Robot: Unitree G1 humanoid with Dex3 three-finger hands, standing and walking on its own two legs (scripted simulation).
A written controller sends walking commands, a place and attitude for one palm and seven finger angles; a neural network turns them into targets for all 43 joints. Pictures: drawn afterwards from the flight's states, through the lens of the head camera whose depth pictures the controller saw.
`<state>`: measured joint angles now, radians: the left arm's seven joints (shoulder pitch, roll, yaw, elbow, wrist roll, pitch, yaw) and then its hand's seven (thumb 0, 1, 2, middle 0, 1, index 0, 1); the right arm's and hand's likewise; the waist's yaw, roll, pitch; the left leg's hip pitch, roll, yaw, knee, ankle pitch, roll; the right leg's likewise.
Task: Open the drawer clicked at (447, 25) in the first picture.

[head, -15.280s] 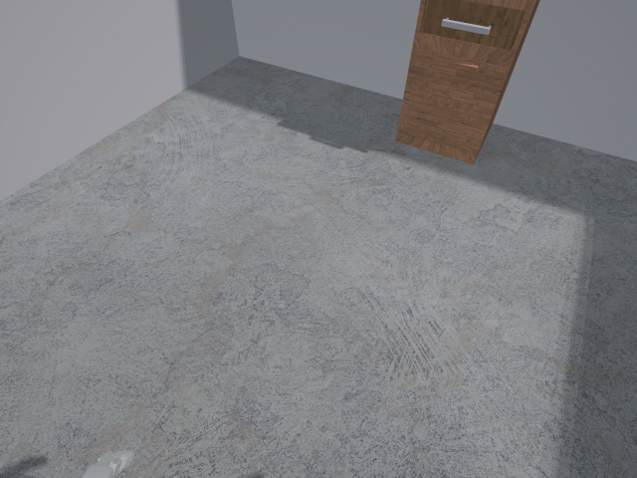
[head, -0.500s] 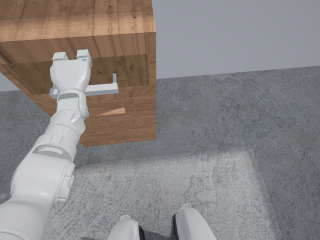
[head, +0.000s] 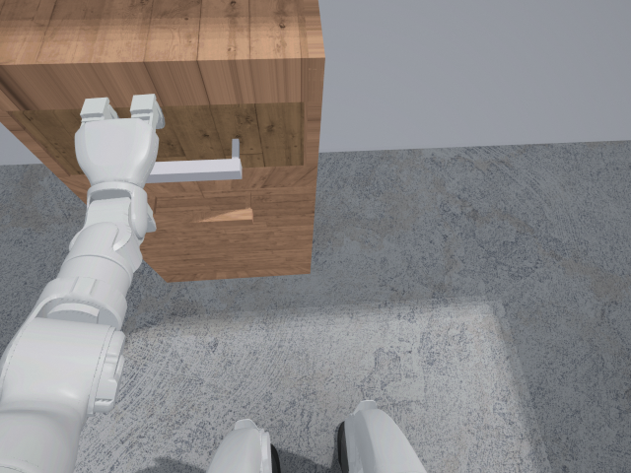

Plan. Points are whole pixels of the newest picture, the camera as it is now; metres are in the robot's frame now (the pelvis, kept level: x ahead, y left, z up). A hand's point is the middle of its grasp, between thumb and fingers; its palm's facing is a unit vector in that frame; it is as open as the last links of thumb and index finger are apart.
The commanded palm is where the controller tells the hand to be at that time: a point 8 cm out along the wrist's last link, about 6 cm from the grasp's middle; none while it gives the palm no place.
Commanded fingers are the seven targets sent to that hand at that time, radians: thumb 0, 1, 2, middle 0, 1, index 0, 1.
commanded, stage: move the hooked fingers above the handle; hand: left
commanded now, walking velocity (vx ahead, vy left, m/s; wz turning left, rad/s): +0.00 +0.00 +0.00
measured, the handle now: (175, 159) +0.56 +0.17 -0.04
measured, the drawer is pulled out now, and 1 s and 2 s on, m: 0.00 0.00 0.00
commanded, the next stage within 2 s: lower the fingers behind the handle in 1.38 s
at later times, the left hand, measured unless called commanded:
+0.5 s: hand (144, 182) +0.50 +0.19 -0.01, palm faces +0.00 +0.06 -1.00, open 13.9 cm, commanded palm +0.48 +0.18 +0.07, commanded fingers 0.00 -0.50 0.30 -0.30 -1.20 -0.30 -1.20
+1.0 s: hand (146, 181) +0.50 +0.19 +0.00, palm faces -0.02 +0.05 -1.00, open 13.9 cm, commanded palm +0.48 +0.18 +0.07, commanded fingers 0.00 -0.50 0.30 -0.30 -1.20 -0.30 -1.20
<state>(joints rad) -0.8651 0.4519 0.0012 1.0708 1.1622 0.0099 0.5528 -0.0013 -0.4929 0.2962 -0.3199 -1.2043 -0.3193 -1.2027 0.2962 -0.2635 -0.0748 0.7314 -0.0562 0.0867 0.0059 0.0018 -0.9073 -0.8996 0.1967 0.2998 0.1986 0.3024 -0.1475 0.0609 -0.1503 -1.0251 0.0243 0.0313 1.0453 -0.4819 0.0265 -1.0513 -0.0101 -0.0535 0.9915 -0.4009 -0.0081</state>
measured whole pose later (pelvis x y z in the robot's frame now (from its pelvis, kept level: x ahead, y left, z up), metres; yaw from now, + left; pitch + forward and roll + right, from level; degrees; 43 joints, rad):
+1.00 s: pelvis +0.00 +0.00 +0.01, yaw -2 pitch +24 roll +0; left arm -0.81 0.41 -0.01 1.10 1.14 0.09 0.50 0.00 -0.49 0.30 -0.34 -1.23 -0.32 -1.20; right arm 0.29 -0.25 -0.05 0.70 -0.03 0.11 -0.02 0.00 -0.91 -0.90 0.20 0.30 0.20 0.30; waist -0.14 0.07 -0.13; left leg -0.92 0.03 0.07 0.96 -0.46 0.03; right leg -0.98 0.00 -0.01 0.93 -0.38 0.00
